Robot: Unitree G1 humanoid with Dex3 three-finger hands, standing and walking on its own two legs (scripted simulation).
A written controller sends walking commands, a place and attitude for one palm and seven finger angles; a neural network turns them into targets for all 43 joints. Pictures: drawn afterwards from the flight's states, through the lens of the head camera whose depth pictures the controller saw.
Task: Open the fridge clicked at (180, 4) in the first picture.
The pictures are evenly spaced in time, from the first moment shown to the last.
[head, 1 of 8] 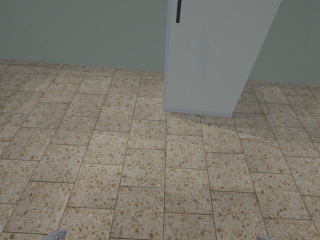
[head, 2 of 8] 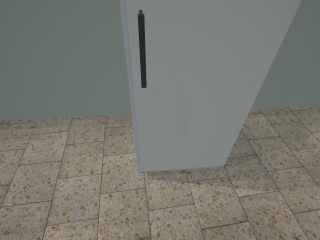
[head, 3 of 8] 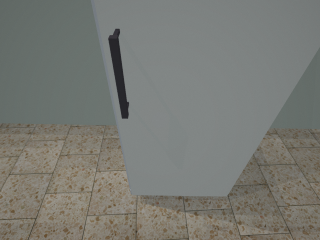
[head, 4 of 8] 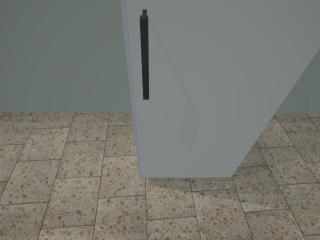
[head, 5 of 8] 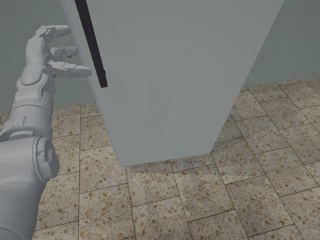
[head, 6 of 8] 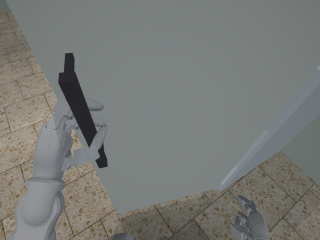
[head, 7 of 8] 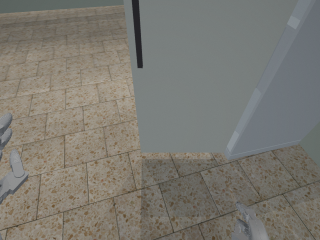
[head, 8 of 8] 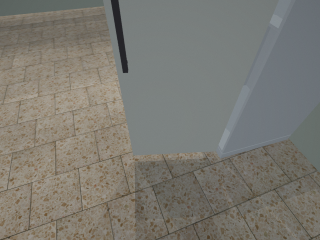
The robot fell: no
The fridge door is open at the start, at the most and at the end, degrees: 0 86 77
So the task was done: yes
